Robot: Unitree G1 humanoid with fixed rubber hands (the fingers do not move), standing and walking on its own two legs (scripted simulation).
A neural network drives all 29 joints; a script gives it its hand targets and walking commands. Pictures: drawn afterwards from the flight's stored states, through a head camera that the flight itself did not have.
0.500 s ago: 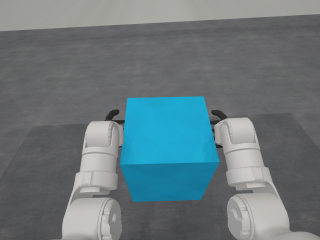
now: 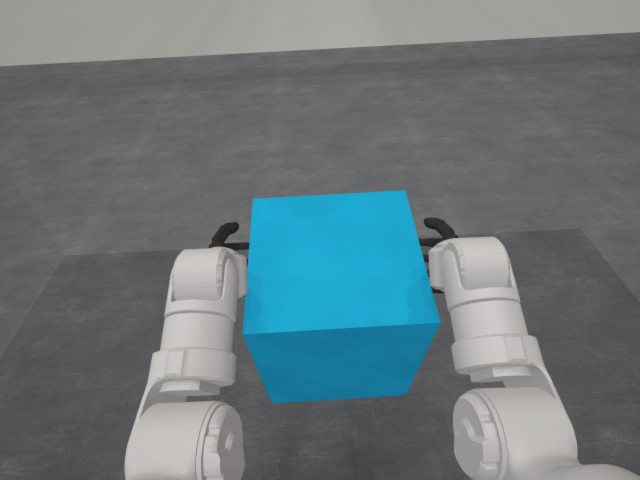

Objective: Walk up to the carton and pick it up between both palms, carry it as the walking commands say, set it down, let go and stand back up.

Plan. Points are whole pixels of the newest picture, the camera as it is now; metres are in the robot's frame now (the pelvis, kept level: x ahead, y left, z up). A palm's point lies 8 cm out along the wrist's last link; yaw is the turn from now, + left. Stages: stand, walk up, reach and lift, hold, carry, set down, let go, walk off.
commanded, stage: carry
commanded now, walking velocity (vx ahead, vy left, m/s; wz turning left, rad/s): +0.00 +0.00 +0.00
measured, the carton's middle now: (334, 303) +0.37 -0.01 +0.02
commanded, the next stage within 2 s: none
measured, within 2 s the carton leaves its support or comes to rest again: neither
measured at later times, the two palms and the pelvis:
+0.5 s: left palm (220, 273) +0.34 +0.14 +0.12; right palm (447, 267) +0.34 -0.15 +0.11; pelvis +0.00 +0.00 +0.00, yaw +0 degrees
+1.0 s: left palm (221, 280) +0.34 +0.14 +0.11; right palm (444, 275) +0.35 -0.15 +0.10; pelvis +0.01 +0.00 +0.00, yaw +0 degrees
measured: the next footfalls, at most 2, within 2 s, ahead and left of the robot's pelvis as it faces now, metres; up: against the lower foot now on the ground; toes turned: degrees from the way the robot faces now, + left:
left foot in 1.70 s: +0.06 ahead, +0.24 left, +0.00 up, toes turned +6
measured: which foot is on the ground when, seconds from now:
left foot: down 0.00-1.00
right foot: down 0.00-1.00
